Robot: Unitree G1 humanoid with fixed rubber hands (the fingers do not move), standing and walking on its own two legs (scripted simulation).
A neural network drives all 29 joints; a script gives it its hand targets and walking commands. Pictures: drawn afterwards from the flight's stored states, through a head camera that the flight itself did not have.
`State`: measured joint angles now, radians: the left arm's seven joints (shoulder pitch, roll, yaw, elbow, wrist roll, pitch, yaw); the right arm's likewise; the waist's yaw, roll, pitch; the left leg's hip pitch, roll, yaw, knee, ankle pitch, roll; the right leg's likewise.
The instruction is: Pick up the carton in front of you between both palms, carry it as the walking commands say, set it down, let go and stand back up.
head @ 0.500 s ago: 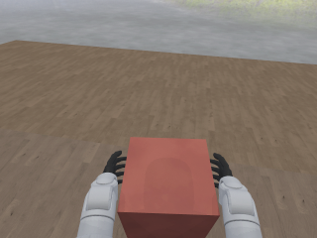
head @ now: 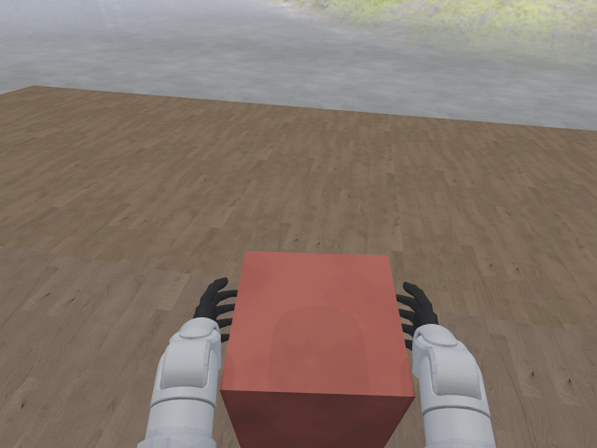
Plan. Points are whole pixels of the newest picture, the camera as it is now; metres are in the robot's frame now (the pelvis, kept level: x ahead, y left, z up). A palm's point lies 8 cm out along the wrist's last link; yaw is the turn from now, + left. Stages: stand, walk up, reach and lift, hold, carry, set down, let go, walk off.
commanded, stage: hold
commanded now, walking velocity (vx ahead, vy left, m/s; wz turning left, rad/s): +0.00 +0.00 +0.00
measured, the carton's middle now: (313, 357) +0.29 +0.00 -0.02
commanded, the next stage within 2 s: carry in 0.54 s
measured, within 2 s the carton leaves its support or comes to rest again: neither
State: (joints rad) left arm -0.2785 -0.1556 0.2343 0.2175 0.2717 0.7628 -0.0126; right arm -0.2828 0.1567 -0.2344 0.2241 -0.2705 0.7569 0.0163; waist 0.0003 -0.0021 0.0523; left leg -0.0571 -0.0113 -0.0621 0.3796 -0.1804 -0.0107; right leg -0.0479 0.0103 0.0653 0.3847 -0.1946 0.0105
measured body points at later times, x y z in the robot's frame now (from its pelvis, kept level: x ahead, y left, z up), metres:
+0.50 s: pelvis +0.01 +0.00 +0.00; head -0.03 +0.00 +0.45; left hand +0.31 +0.15 +0.04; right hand +0.31 -0.15 +0.04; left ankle +0.03 +0.13 -0.74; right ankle +0.02 -0.13 -0.74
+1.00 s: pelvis +0.14 -0.01 -0.01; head +0.12 +0.00 +0.44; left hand +0.41 +0.15 +0.07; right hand +0.42 -0.15 +0.08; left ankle +0.14 +0.09 -0.75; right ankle +0.03 -0.13 -0.74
